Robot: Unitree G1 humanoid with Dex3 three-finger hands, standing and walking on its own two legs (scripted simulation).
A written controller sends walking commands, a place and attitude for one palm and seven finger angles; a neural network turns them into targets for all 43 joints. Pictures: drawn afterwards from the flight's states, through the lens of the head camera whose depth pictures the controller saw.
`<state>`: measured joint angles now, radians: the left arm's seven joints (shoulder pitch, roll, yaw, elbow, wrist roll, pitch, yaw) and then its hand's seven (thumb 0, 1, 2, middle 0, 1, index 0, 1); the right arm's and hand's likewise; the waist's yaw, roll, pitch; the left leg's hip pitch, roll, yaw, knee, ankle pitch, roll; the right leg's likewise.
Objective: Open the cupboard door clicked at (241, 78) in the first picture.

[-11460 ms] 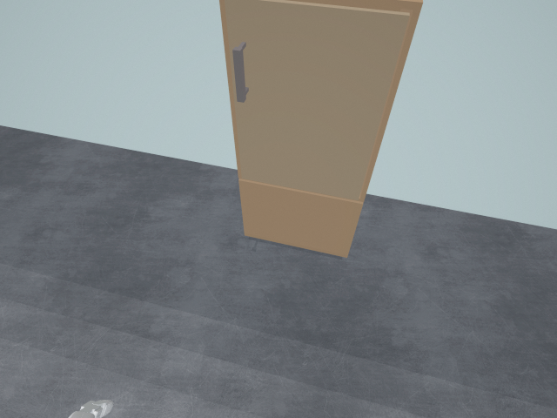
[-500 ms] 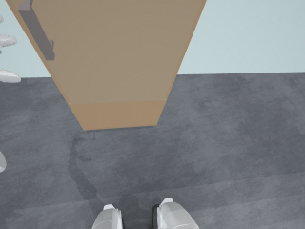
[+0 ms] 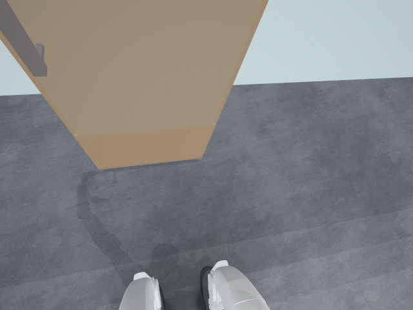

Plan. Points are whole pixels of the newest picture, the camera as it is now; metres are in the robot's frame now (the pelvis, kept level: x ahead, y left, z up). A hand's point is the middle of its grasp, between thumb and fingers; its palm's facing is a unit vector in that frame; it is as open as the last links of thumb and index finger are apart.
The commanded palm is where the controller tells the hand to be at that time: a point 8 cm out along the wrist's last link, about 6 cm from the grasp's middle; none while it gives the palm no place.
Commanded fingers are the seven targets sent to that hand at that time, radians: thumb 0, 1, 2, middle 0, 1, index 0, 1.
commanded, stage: move the hooked fingers beside the handle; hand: left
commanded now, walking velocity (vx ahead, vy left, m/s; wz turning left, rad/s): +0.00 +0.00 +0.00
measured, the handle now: (20, 29) +0.57 +0.24 +0.10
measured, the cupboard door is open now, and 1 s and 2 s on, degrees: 0 0 0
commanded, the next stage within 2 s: slide the fingers in behind the handle in 0.76 s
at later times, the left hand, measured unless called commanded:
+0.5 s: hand out of the picture +0.50 +0.30 +0.11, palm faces +0.06 -1.00 -0.01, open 14.0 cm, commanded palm +0.49 +0.34 +0.10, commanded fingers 0.00 -0.50 0.30 -0.30 -1.20 -0.30 -1.20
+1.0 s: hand out of the picture +0.52 +0.29 +0.10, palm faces +0.03 -1.00 -0.01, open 14.0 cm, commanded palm +0.51 +0.32 +0.10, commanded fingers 0.00 -0.50 0.30 -0.30 -1.20 -0.30 -1.20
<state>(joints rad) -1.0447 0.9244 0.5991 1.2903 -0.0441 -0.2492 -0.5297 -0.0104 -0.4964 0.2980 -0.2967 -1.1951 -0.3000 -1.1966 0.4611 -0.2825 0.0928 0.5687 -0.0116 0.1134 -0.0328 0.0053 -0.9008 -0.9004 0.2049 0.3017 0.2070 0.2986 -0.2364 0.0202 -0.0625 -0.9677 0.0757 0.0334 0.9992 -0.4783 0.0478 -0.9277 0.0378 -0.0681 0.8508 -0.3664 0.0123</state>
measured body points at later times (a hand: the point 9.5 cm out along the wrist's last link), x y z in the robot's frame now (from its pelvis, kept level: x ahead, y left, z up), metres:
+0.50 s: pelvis -0.01 +0.00 +0.00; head +0.14 +0.04 +0.42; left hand +0.49 +0.35 +0.11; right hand +0.00 -0.28 -0.09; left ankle -0.02 +0.08 -0.68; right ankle +0.01 -0.14 -0.68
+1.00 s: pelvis -0.02 +0.00 -0.01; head +0.16 +0.04 +0.41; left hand +0.51 +0.35 +0.10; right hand -0.06 -0.27 -0.09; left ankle -0.02 +0.08 -0.68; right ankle +0.01 -0.14 -0.68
